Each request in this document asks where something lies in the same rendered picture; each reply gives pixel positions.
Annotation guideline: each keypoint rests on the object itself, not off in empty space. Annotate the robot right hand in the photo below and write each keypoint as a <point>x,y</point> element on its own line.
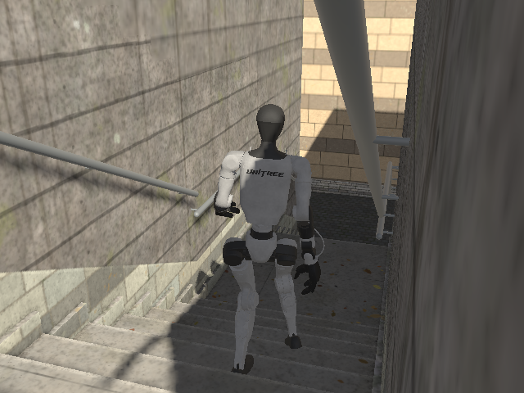
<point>314,276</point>

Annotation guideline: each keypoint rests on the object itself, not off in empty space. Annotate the left robot foot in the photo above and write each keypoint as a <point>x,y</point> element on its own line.
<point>249,361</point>

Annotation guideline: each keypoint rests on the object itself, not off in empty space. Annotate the right robot upper arm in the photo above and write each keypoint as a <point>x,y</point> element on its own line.
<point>301,168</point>

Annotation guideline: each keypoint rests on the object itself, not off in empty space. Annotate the robot foot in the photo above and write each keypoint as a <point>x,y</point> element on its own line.
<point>249,361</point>
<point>294,342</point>

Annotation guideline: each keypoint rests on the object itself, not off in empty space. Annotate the robot left hand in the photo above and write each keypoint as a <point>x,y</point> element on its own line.
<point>230,209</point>

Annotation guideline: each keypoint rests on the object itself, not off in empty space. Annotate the robot left forearm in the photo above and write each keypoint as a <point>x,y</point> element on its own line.
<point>219,209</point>

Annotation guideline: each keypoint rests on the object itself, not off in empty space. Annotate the right robot foot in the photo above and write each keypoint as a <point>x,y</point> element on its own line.
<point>294,342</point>

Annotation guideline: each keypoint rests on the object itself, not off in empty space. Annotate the left robot upper arm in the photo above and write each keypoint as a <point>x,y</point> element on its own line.
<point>232,161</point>

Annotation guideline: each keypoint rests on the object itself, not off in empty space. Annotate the robot right forearm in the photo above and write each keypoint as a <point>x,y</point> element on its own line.
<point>307,242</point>

